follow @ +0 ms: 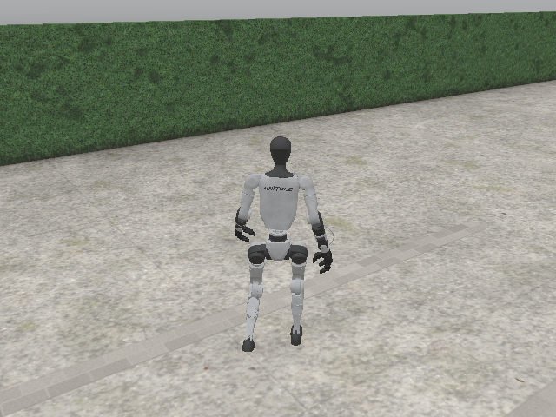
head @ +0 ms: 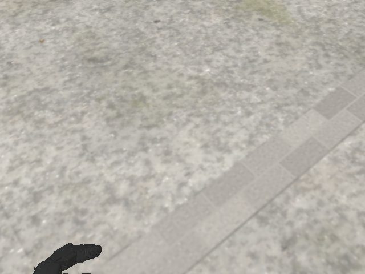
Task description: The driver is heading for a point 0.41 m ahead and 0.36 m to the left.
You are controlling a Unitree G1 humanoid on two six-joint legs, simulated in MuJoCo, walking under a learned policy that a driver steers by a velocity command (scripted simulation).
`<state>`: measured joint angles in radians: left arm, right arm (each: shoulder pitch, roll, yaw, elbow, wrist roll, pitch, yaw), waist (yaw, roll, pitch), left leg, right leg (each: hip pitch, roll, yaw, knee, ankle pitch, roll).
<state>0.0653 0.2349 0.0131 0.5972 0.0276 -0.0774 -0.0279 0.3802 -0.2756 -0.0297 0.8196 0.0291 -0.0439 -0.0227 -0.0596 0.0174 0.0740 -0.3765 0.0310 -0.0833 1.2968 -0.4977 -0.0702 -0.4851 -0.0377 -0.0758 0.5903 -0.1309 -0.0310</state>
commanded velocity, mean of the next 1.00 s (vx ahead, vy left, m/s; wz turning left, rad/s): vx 0.08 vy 0.00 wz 0.89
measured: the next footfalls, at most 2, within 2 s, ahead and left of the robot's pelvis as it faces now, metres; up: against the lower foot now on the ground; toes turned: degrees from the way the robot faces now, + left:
left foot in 0.32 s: +0.21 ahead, +0.14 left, +0.00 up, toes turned +20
right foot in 0.74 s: +0.33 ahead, -0.04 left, +0.00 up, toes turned +49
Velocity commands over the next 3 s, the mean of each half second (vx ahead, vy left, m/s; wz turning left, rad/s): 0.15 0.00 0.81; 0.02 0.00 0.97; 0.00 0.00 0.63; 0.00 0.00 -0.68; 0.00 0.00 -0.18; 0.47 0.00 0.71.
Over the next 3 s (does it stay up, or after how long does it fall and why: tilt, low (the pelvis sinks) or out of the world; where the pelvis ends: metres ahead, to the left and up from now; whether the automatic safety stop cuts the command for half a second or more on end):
stays up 0.28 0.28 -0.02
